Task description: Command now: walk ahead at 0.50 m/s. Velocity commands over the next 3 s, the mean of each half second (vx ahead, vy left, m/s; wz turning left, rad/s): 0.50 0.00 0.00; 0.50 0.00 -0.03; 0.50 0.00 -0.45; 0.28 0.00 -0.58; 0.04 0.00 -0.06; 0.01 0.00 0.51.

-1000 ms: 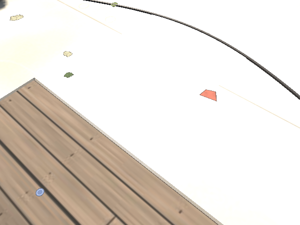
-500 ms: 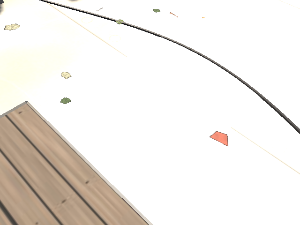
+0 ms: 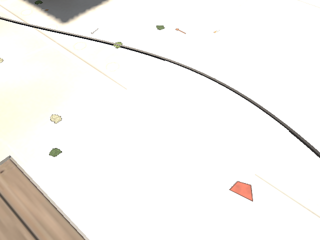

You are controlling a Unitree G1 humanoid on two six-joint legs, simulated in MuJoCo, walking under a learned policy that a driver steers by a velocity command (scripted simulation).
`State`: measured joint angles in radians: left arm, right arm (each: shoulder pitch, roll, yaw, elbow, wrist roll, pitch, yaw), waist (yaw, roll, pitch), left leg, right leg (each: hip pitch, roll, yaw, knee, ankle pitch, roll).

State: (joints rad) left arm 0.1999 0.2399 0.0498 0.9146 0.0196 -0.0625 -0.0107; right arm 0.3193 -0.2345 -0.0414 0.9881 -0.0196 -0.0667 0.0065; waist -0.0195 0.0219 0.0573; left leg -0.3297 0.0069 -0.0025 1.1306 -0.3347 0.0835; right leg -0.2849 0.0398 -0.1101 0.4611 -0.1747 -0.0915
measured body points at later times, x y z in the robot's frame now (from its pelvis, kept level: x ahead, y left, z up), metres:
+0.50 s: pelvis +0.28 +0.04 -0.01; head +0.31 +0.05 +0.44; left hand +0.25 +0.29 -0.16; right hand +0.42 -0.21 -0.13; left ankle +0.36 +0.11 -0.74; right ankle +0.12 -0.07 -0.65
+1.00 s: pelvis +0.55 +0.01 -0.02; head +0.58 +0.00 +0.43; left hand +0.74 +0.23 -0.13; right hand +0.47 -0.23 -0.17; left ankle +0.37 +0.11 -0.72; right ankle +0.66 -0.06 -0.74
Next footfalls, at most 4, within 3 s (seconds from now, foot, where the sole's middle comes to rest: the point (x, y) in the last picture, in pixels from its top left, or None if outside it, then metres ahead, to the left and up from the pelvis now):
0.40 left None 0.40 0.11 -0.77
0.98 right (184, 189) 0.70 -0.07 -0.77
1.52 left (156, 132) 1.02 0.06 -0.77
1.98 right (204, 124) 1.06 -0.20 -0.77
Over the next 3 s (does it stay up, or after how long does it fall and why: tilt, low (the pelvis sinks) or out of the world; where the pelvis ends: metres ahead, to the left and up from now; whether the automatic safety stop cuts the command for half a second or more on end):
stays up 1.01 -0.09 0.01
